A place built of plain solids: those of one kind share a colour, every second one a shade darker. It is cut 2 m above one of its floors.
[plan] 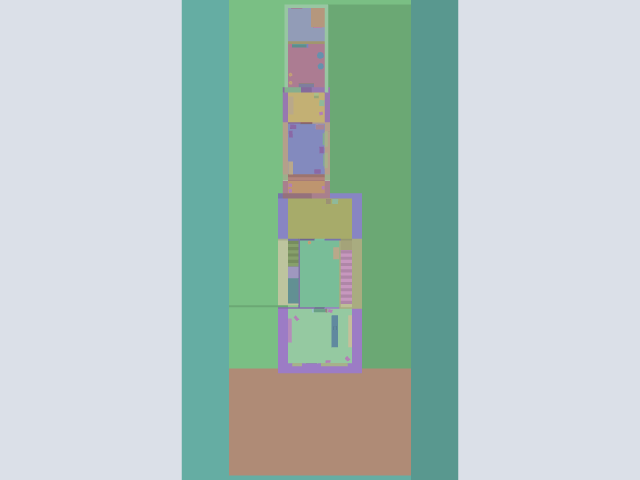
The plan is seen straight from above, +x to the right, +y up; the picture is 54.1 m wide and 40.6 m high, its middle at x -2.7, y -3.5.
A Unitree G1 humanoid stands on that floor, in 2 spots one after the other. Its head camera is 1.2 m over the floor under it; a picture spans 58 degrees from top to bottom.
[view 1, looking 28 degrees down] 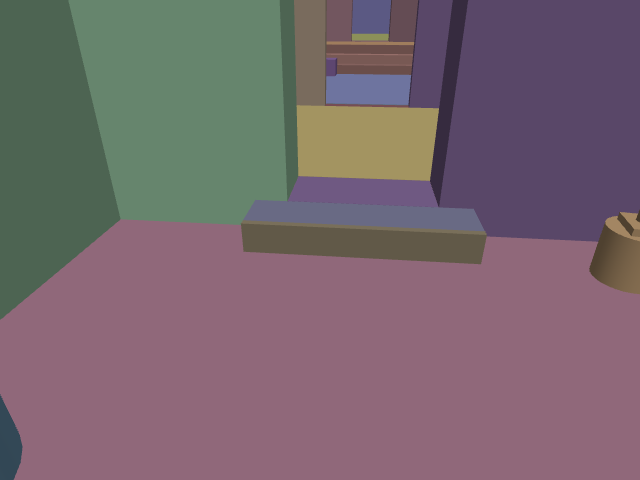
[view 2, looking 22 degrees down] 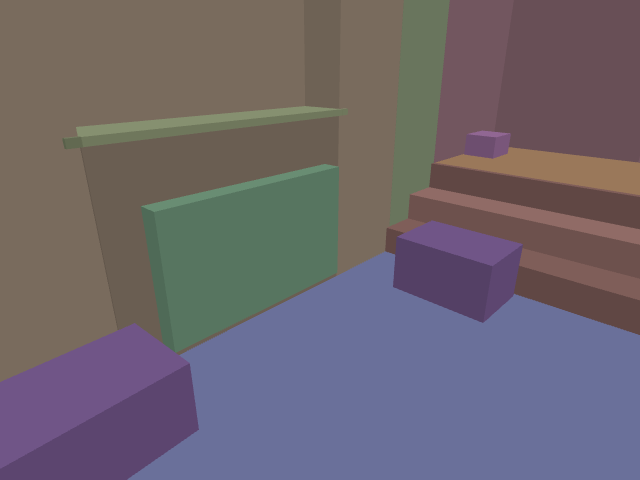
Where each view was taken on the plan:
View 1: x -3.85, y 11.81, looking -84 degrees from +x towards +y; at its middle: flightY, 2.35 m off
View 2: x -3.85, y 4.39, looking -47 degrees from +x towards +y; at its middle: radiator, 2.24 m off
